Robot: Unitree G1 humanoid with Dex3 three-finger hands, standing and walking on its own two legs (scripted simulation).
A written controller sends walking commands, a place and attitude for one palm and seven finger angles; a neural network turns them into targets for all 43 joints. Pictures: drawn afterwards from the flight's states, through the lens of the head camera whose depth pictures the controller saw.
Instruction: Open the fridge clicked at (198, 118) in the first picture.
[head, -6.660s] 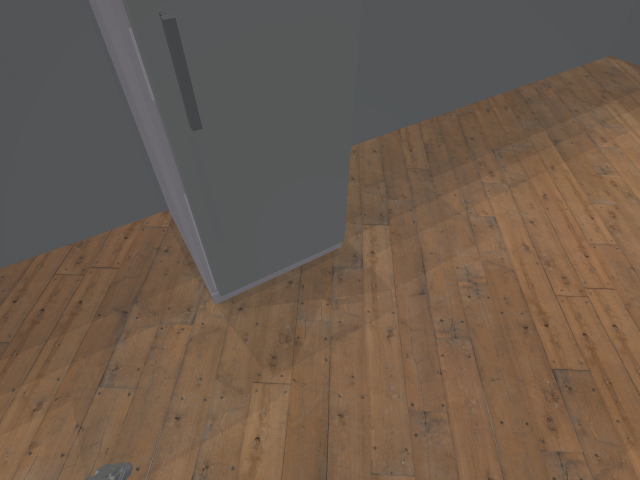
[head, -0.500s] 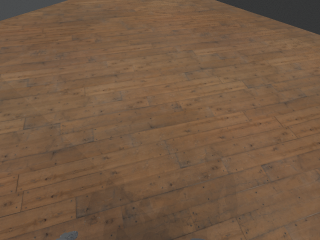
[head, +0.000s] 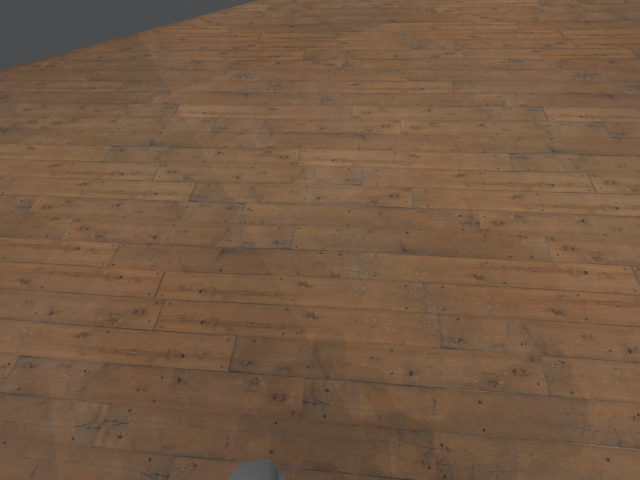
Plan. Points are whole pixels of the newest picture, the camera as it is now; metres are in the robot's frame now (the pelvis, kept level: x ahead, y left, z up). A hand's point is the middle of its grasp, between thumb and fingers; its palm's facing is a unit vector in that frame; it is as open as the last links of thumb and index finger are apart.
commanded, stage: turn to face it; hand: left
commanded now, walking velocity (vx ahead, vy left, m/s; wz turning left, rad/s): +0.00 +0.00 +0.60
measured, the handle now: out of the picture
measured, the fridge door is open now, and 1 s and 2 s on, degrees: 0 0 0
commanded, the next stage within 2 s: none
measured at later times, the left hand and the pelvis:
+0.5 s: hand out of the picture +0.08 +0.25 -0.15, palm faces +0.30 -0.91 -0.28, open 7.4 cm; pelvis +0.02 +0.01 -0.01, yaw +17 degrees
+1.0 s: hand out of the picture -0.06 +0.20 -0.18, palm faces +0.60 -0.76 -0.25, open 7.4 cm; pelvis +0.02 +0.01 -0.01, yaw +36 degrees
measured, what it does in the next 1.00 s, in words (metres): steps on the spot, turning left: left foot, then right foot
